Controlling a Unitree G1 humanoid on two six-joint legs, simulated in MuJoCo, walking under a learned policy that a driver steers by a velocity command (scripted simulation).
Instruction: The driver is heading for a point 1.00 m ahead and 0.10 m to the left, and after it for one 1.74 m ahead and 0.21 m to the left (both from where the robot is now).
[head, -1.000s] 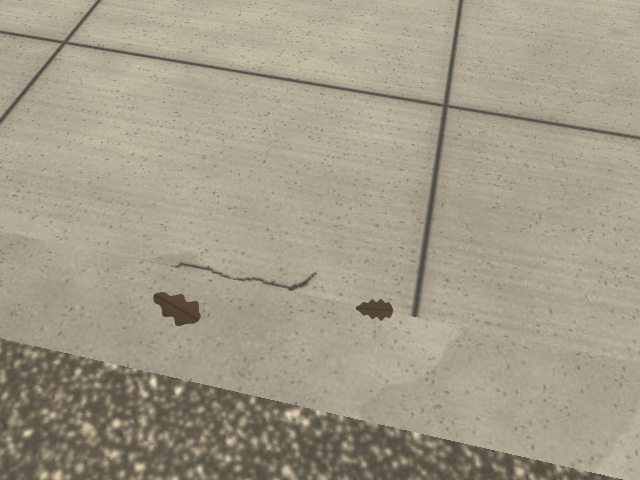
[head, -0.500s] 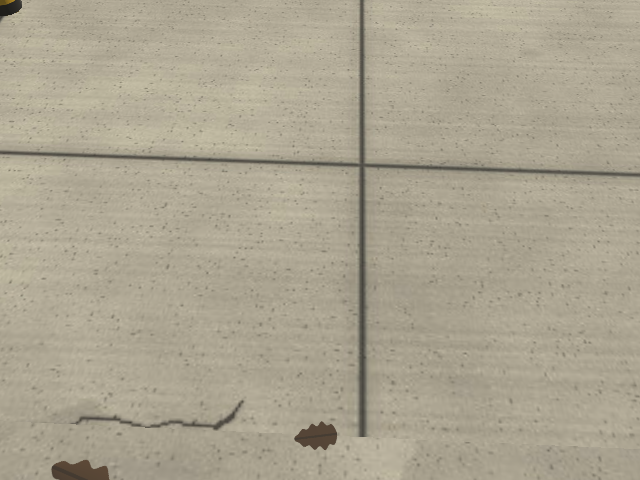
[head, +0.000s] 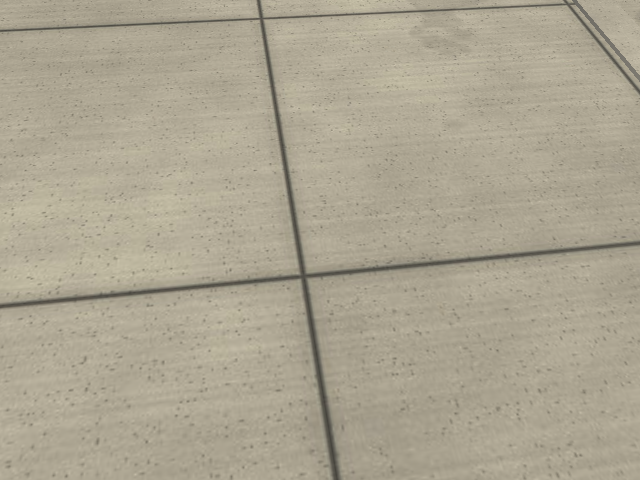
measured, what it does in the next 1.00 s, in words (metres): walks ahead: right foot, then left foot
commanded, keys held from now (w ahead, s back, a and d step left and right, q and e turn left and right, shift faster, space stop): w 0.44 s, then w+q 0.56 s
